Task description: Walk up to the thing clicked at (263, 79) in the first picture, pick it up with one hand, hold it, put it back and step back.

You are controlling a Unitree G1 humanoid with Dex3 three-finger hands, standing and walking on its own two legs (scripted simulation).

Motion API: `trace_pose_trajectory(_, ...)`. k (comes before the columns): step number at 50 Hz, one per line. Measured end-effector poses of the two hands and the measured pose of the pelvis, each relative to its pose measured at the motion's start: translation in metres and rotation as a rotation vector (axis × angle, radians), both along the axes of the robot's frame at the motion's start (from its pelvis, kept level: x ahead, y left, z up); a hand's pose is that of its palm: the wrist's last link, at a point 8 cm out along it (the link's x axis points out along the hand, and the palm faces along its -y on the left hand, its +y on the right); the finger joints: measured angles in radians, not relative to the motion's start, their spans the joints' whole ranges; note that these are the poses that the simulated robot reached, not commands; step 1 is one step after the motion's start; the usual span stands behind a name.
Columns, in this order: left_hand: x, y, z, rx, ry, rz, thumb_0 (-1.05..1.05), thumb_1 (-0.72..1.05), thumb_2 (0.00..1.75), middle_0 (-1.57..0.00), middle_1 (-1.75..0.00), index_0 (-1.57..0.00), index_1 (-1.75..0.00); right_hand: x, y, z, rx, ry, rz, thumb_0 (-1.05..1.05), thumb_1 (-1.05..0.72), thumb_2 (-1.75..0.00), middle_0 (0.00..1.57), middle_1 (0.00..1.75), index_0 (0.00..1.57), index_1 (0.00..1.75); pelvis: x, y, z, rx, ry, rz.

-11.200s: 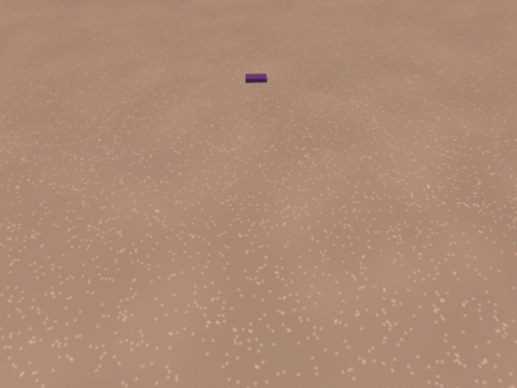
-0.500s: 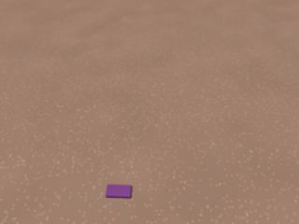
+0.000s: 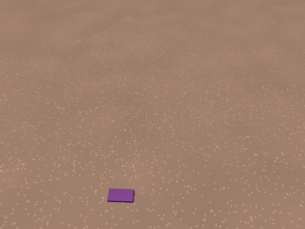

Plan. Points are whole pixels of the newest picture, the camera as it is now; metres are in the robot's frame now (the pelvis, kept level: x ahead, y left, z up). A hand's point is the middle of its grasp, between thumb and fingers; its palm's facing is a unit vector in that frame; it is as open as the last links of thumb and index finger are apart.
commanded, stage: stand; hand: left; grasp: from above
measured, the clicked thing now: (120, 195) +0.44 +0.22 -0.77
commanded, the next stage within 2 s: rise first in 1.52 s
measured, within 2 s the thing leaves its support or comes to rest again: neither
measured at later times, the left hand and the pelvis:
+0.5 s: hand out of the picture +0.07 +0.25 -0.16, palm faces -0.03 -0.94 -0.34, open 7.4 cm; pelvis +0.00 +0.00 +0.00, yaw +0 degrees
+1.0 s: hand out of the picture +0.06 +0.25 -0.16, palm faces -0.03 -0.94 -0.34, open 7.4 cm; pelvis +0.00 +0.00 +0.00, yaw +0 degrees
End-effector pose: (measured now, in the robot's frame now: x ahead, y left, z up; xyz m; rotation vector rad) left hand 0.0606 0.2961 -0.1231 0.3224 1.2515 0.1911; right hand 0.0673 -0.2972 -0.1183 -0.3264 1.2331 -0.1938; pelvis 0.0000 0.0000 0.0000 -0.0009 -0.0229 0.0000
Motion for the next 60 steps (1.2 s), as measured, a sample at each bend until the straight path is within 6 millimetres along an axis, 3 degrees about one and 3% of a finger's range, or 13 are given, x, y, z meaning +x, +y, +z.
trace_pose_trajectory(60,-0.0041,0.0027,-0.0006,-0.002,0.001,0.000,0.01,0.91,0.90,-0.20,-0.30,-0.20,-0.30,-0.0040,0.0032,0.0004,0.001,-0.001,-0.005,0.00,-0.90,-0.90,0.21,0.30,0.21,0.30,-0.0028,0.0029,0.0000,0.000,-0.005,-0.001)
